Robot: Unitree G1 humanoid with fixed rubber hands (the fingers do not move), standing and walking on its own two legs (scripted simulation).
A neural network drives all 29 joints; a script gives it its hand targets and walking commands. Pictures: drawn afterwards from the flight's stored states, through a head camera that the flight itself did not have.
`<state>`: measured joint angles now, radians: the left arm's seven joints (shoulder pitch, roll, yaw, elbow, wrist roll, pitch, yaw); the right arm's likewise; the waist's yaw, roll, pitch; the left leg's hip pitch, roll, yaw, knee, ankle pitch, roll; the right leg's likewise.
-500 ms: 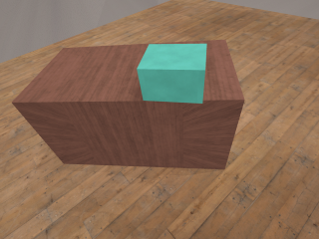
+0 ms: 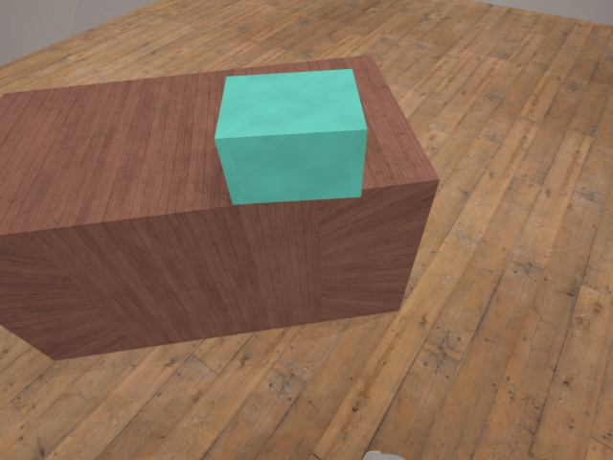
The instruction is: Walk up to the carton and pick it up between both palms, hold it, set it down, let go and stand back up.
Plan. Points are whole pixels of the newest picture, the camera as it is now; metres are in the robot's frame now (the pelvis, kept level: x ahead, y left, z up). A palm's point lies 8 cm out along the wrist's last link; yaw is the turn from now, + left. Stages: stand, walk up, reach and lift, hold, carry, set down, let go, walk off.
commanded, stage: walk up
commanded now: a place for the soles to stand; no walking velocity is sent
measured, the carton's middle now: (292, 136) +0.79 -0.03 -0.03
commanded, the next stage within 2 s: none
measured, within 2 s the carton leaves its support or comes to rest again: neither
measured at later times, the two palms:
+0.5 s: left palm out of the picture +0.14 +0.40 -0.10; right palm out of the picture +0.08 -0.25 -0.08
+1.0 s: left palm out of the picture +0.11 +0.40 -0.08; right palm (515, 457) +0.14 -0.26 -0.10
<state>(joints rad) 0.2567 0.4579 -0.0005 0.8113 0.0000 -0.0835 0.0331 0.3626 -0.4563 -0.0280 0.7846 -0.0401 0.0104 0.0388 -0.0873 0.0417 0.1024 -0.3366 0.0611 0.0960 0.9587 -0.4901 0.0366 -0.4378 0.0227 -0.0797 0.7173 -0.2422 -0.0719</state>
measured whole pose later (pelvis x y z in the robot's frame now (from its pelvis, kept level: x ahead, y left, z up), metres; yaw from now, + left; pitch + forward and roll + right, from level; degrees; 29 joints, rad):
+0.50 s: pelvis +0.06 +0.08 +0.00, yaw -1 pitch -1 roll +0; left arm 0.26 0.45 0.00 0.85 0.00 -0.03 0.02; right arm 0.33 -0.44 -0.03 0.86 -0.02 -0.05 0.00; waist -0.04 -0.04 0.10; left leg -0.36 0.04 0.03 0.76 -0.38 0.00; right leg -0.36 -0.04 0.01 0.73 -0.34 -0.06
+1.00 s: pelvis +0.06 +0.07 +0.01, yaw +1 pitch -1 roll +0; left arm 0.25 0.45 0.00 0.91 0.00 -0.03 0.02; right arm 0.20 -0.44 -0.03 0.95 -0.01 -0.05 0.01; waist 0.00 0.03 0.06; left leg -0.36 0.04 0.00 0.74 -0.37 0.00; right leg -0.36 -0.04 -0.02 0.72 -0.36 -0.02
